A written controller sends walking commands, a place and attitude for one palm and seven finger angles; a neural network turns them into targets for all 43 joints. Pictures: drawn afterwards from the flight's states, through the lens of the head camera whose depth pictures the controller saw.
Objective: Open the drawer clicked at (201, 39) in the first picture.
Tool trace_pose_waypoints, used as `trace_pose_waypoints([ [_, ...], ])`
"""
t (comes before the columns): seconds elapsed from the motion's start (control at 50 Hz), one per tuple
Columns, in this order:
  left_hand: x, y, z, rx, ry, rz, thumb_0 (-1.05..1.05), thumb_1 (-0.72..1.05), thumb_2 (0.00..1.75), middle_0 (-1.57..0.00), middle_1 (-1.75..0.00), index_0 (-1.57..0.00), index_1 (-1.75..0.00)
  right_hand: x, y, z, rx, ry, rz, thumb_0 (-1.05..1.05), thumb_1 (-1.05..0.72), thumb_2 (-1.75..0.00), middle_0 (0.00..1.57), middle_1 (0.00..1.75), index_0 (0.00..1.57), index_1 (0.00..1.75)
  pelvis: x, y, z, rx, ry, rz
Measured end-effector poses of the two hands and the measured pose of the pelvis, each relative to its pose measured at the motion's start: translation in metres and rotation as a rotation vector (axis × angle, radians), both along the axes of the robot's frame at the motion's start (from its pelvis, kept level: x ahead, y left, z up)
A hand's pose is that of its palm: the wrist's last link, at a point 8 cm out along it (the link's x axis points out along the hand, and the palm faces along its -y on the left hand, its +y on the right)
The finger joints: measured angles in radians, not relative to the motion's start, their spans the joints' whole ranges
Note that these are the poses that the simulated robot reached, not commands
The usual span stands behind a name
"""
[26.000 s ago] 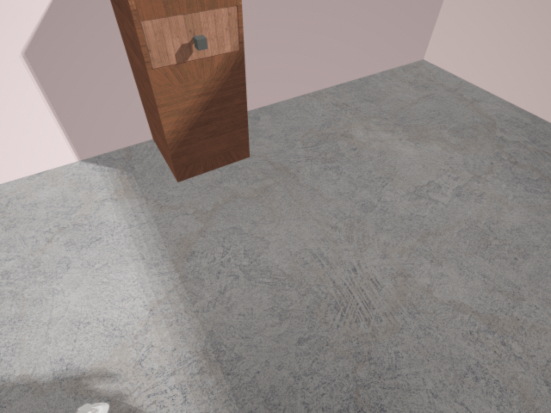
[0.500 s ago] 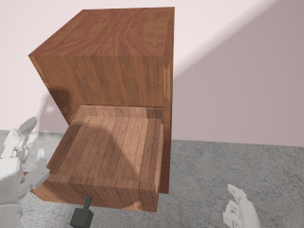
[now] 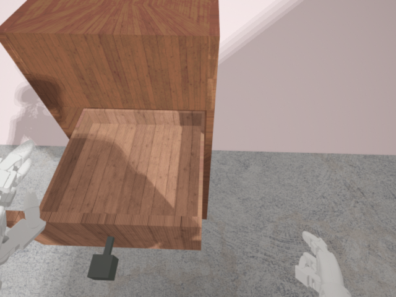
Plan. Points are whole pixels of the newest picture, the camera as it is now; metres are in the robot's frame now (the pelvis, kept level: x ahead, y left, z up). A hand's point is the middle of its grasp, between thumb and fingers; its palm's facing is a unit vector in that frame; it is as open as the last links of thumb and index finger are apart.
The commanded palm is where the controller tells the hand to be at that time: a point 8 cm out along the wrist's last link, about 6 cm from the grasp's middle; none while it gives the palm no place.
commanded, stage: step back with the hand held close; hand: left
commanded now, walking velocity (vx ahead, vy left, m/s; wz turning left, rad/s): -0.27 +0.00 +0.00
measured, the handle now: (106, 256) +0.20 +0.21 -0.06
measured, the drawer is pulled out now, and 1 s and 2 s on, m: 0.30 0.30 0.30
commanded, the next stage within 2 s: stop stepping back and stand still in 1.06 s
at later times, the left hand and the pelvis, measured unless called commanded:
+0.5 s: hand out of the picture +0.14 +0.25 +0.16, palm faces +0.37 -0.83 -0.42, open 7.4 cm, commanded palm +0.07 +0.30 +0.18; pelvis -0.06 +0.02 -0.02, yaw +1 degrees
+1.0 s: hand out of the picture +0.08 +0.21 +0.15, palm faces +0.23 -0.83 -0.52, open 7.4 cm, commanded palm +0.01 +0.27 +0.18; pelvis -0.12 -0.01 -0.01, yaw -1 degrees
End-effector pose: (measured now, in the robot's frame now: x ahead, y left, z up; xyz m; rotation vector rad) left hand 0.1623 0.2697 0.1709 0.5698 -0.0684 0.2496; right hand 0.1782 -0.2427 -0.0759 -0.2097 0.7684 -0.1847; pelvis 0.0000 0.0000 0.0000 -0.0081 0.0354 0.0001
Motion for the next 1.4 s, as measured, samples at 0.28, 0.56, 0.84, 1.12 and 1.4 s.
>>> trace_pose_waypoints([
  [0.28, -0.047, 0.016, 0.005, 0.001, -0.122, 0.035, 0.02, 0.89, 0.90, -0.21, -0.31, -0.21, -0.30, -0.027, 0.033, 0.001, 0.012, -0.057, 0.085, 0.01, -0.90, -0.90, 0.20, 0.30, 0.21, 0.30, -0.038, 0.007, -0.009, -0.011, 0.001, 0.015],
  [0.56, -0.059, 0.026, 0.005, -0.011, -0.224, 0.003, 0.02, 0.89, 0.90, -0.21, -0.31, -0.21, -0.30, -0.076, 0.025, -0.006, -0.053, -0.009, 0.026, 0.01, -0.90, -0.90, 0.20, 0.30, 0.21, 0.30, -0.061, 0.019, -0.016, -0.036, -0.018, 0.007],
  [0.84, -0.083, -0.019, 0.008, 0.012, -0.133, -0.137, 0.02, 0.89, 0.90, -0.21, -0.30, -0.21, -0.30, -0.099, 0.018, -0.011, 0.027, -0.037, 0.100, 0.01, -0.90, -0.90, 0.20, 0.30, 0.21, 0.30, -0.108, -0.008, -0.010, -0.063, 0.025, -0.032],
  [1.12, -0.138, -0.020, 0.001, -0.026, -0.074, -0.070, 0.02, 0.89, 0.90, -0.21, -0.31, -0.21, -0.30, -0.152, -0.010, 0.016, -0.019, -0.071, 0.020, 0.01, -0.90, -0.90, 0.20, 0.30, 0.20, 0.30, -0.159, -0.018, 0.001, -0.011, 0.025, -0.037],
  [1.4, -0.242, -0.060, 0.012, -0.010, -0.127, 0.013, 0.02, 0.89, 0.90, -0.21, -0.31, -0.21, -0.30, -0.272, -0.052, -0.012, 0.038, 0.028, -0.005, 0.01, -0.90, -0.90, 0.20, 0.30, 0.21, 0.30, -0.238, -0.061, -0.003, 0.035, -0.027, -0.022],
])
